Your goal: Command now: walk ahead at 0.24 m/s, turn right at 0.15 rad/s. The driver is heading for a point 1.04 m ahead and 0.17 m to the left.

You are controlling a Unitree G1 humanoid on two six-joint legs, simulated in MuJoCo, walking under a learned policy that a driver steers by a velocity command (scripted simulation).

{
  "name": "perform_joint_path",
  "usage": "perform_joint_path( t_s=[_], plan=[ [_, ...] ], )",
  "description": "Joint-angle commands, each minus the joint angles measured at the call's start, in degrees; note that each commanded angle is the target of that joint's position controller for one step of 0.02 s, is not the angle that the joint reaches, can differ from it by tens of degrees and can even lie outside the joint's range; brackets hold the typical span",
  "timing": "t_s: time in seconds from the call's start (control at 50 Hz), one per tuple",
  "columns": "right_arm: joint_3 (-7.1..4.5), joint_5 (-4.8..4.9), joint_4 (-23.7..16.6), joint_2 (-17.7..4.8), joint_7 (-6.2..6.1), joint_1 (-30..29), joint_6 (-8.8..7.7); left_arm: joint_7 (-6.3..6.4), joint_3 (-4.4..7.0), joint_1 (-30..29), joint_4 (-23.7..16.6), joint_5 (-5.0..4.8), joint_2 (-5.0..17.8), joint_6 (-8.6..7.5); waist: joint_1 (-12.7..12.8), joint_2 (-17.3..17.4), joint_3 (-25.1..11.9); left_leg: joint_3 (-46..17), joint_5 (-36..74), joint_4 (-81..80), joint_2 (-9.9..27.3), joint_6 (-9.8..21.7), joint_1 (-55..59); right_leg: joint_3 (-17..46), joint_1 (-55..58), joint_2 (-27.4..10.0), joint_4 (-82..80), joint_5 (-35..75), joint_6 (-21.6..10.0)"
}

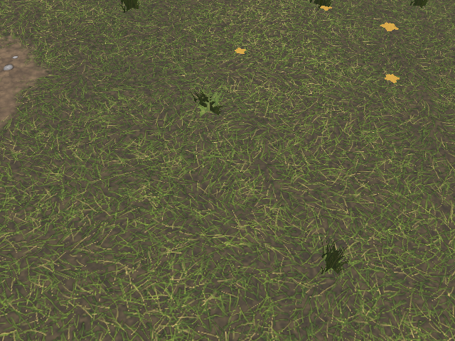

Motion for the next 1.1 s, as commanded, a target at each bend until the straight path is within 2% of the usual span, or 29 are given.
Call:
perform_joint_path(
  t_s=[0.02, 0.04, 0.06, 0.1, 0.12, 0.16, 0.24, 0.32, 0.38, 0.42, 0.44, 0.46, 0.48, 0.5, 0.52, 0.54, 0.58, 0.66, 0.74, 0.84, 0.9, 0.94, 0.96, 0.98, 1.0, 1.02, 1.04, 1.06, 1.1],
  plan=[
    [-3.25, -1.20, 1.4, -13.9, -0.01, 10.4, -1.75, 0.08, 1.03, -7.1, -5.7, 1.13, 6.6, -2.23, -4.5, 10.2, 8.1, -35.6, -28.3, -24.7, 24.0, 10.7, 7.6, 1.2, -24.4, -0.7, 16.1, -8.9, -0.5],
    [-2.56, -0.45, 0.8, -11.0, 0.17, 6.7, -2.27, -0.58, 1.44, -5.4, -4.9, 1.08, 7.4, -2.76, -1.2, 7.4, 10.0, -32.1, -26.3, -24.4, 21.5, 10.4, 5.7, 2.5, -23.6, -2.9, 19.3, -4.2, -0.2],
    [-2.14, 0.29, 0.3, -8.9, 0.44, 3.4, -2.82, -1.37, 1.52, -2.7, -3.3, 0.98, 7.4, -3.15, 0.9, 7.0, 9.4, -26.6, -21.2, -24.2, 18.2, 8.6, 6.4, 1.3, -22.8, -4.1, 20.4, -0.9, 0.7],
    [-1.78, 0.80, 0.6, -7.0, 0.77, 3.4, -3.83, -2.61, 1.56, -1.7, -1.7, 2.03, 7.0, -3.44, 0.9, 7.9, 6.6, -18.5, -11.2, -23.9, 14.2, 7.3, 8.7, -3.3, -21.9, -5.8, 22.8, 3.7, 2.2],
    [-1.67, 0.79, 1.6, -6.3, 1.04, 5.3, -4.34, -2.99, 1.28, -3.1, -1.9, 2.06, 5.8, -3.55, 0.2, 7.4, 5.7, -16.4, -7.4, -23.6, 13.4, 7.5, 9.9, -4.6, -22.4, -6.6, 23.2, 5.3, 2.7],
    [-1.78, 0.69, 3.5, -6.0, 1.37, 9.3, -5.02, -3.37, 0.74, -6.7, -2.8, 1.61, 4.0, -3.64, -1.4, 6.9, 5.8, -14.0, -1.8, -23.4, 13.1, 8.2, 12.6, -6.5, -25.3, -8.3, 21.9, 7.7, 3.8],
    [-1.86, 0.48, 5.7, -6.1, 1.40, 13.9, -5.45, -3.51, 0.00, -13.3, -4.6, 1.40, 2.7, -3.84, -3.9, 7.1, 6.3, -10.8, 6.5, -22.8, 12.8, 8.9, 13.9, -9.3, -25.7, -9.7, 13.8, 10.2, 5.3],
    [-1.83, 0.17, 7.2, -6.8, 1.38, 16.1, -5.77, -3.68, -0.56, -17.7, -6.4, 1.06, 2.2, -4.22, -4.8, 7.9, 6.9, -8.0, 17.9, -19.9, 13.4, 8.8, 12.3, -11.5, -19.7, -8.9, 5.1, 10.0, 4.0],
    [-2.05, 0.20, 7.6, -7.9, 1.30, 15.2, -5.69, -3.21, -0.34, -15.8, -6.5, 0.89, 3.2, -4.52, -2.7, 8.4, 6.0, -7.4, 27.9, -16.3, 15.1, 7.8, 11.0, -12.6, -11.3, -7.4, 1.2, 7.7, 1.2],
    [-2.05, 0.51, 7.7, -8.4, 1.36, 13.0, -5.45, -2.30, 0.65, -5.0, -3.1, 0.91, 4.6, -5.15, 3.2, 6.3, 1.3, -3.9, 43.0, -4.0, 13.2, 5.8, 8.7, -13.4, 4.0, -4.5, -4.7, 9.1, -1.2],
    [-1.56, 0.83, 7.5, -7.1, 1.51, 13.2, -5.42, -1.50, 1.68, 4.4, -0.2, 1.71, 7.2, -5.92, 6.6, 3.1, -4.7, -1.8, 39.9, 8.3, 10.1, 4.4, 1.8, -10.3, 18.2, -6.8, -5.8, 8.1, -2.8],
    [-0.02, 2.30, 4.6, -2.0, 2.08, 14.3, -5.50, -0.55, 3.14, 13.7, 0.5, 3.16, 13.2, -6.40, 9.1, -7.7, -13.7, 1.6, 17.6, 28.5, 4.5, 1.6, -15.2, 12.7, 35.3, -24.6, -10.4, -7.7, -7.4],
    [-0.77, 1.87, 4.5, -3.3, 1.58, 15.1, -5.29, -0.76, 3.44, 14.0, 1.3, 1.75, 14.8, -5.84, 7.5, -12.4, -16.2, -0.9, -10.5, 40.5, -1.5, 2.1, -22.7, 31.6, 33.0, -32.7, -19.6, -12.5, -10.0],
    [-1.78, 1.09, 4.6, -6.4, 1.42, 12.3, -4.86, -0.89, 2.48, 7.7, 0.4, 1.00, 11.4, -5.60, 5.0, -5.6, -7.6, -4.8, -6.7, 44.3, 2.5, 3.3, -25.0, 24.6, 25.0, -30.4, -19.4, -13.8, -8.9],
    [-1.53, 1.04, 4.5, -5.1, 2.03, 10.3, -5.07, -1.09, 1.37, 2.2, -0.6, 0.76, 7.2, -5.96, 3.1, -2.6, -1.8, -4.9, -1.6, 42.5, 4.8, 3.6, -24.2, 16.6, 17.2, -27.8, -21.0, -9.0, -7.7],
    [-1.38, 1.02, 4.9, -3.5, 2.33, 10.2, -4.87, -1.11, 0.65, -0.4, -0.8, 0.70, 4.8, -6.46, 1.4, -2.5, 1.0, -4.4, 1.0, 39.7, 6.2, 3.5, -22.1, 10.0, 12.1, -25.0, -22.8, -3.1, -5.6],
    [-1.44, -0.39, 5.9, -2.4, 3.13, 11.8, -3.44, -0.67, -0.07, -0.5, 0.2, 0.51, 2.9, -7.48, -0.6, -4.0, 2.5, -3.9, 3.4, 37.5, 7.2, 2.5, -19.0, 1.6, 7.6, -21.7, -24.5, 5.0, -3.6],
    [-1.75, -0.30, 3.8, -1.8, 4.09, 5.9, -2.00, -0.38, 0.07, 3.2, 2.1, 0.12, 3.6, -9.10, -1.1, -2.6, 4.0, -2.6, 9.5, 36.1, 7.5, 1.2, -25.6, -6.7, 9.5, -20.7, -25.9, 16.2, -3.9],
    [-1.27, -0.20, 0.4, -0.8, 4.67, -2.7, -2.03, -0.14, -0.42, 5.9, 3.5, 0.18, 2.6, -9.23, -0.2, -2.1, 5.7, -0.1, 17.4, 26.3, 6.7, 0.4, -29.0, -13.4, 10.9, -19.0, -25.5, 24.7, -3.3],
    [-0.07, -0.47, -3.5, 0.1, 5.40, -12.0, -2.26, 0.86, -0.42, 10.4, 5.6, 0.13, 4.1, -8.88, 1.9, -1.8, 6.7, 6.4, 20.1, 11.2, 4.6, 2.2, -25.2, -18.5, 16.7, -20.2, -23.4, 37.1, -2.2],
    [-0.53, -0.66, -3.7, -1.4, 5.02, -10.1, -2.16, 1.63, -0.06, 10.8, 6.2, 0.37, 6.1, -8.01, 0.1, -3.6, 3.7, 9.5, 13.3, 8.5, 0.3, 5.5, -19.7, -21.1, 22.9, -21.3, -14.7, 60.0, -1.2],
    [-1.48, -0.74, -1.8, -3.4, 4.51, -2.6, -2.16, 1.96, 0.53, 9.8, 5.8, 0.78, 8.0, -6.89, -3.5, -5.2, -1.0, 10.1, 6.6, 7.8, -3.2, 8.4, -11.6, -21.9, 24.2, -22.1, -1.5, 70.3, -1.5],
    [-2.41, -0.91, 0.0, -5.2, 4.17, 3.5, -2.54, 1.72, 0.78, 9.5, 5.3, 0.83, 8.8, -6.34, -6.0, -4.8, -4.6, 8.7, 5.0, 4.9, -4.4, 10.1, -3.6, -21.6, 21.5, -22.2, 8.9, 65.3, -1.7],
    [-3.87, -1.56, 2.1, -8.4, 3.41, 11.6, -2.86, 1.22, 0.88, 8.0, 4.1, 0.57, 8.8, -6.22, -10.3, -1.0, -8.6, 2.1, 3.6, -0.1, -0.9, 12.9, 9.2, -22.3, 11.7, -20.5, 24.8, 50.8, -0.4],
    [-5.84, -1.17, 0.8, -15.0, 2.67, 10.4, -2.17, 0.08, -0.09, 9.5, 0.0, -0.58, 2.5, -6.83, -6.3, 15.5, -14.1, -28.9, 4.2, -2.8, 17.3, 21.5, 29.2, -21.6, -15.3, -8.3, 49.6, -2.3, 3.8],
    [-5.92, 0.03, 0.0, -16.2, 2.60, 11.1, -1.44, -0.48, 0.37, 4.5, -2.6, -0.35, 6.4, -7.76, -7.5, 7.6, -17.4, -44.0, 5.7, -10.6, 21.5, 25.9, 31.1, -7.5, -25.6, -4.3, 57.7, -9.3, 3.8],
    [-5.33, 0.40, 0.4, -13.8, 1.88, 8.4, -1.38, -0.75, 0.02, -0.3, -3.9, -0.34, 5.7, -8.57, -6.7, 2.6, -9.3, -34.8, 7.4, -11.9, 20.6, 23.4, 25.7, -4.2, -30.0, -9.0, 54.8, -3.8, 3.1],
    [-4.51, 0.80, 0.9, -10.3, 1.67, 6.1, -1.73, -0.73, -0.17, 0.5, -3.8, -0.55, 5.6, -9.11, -3.7, -1.2, -2.9, -29.0, 12.5, -13.2, 18.6, 20.2, 16.2, -4.7, -27.2, -11.5, 47.3, -0.1, 3.0],
    [-3.47, 0.96, 0.5, -7.4, 1.31, 2.3, -2.88, -0.58, -0.15, 1.6, -3.5, 1.35, 5.0, -7.38, 0.6, -2.8, 0.5, -20.6, 22.3, -14.2, 12.6, 16.5, 5.8, -4.6, -19.6, -13.4, 39.5, 0.7, 4.2]
  ],
)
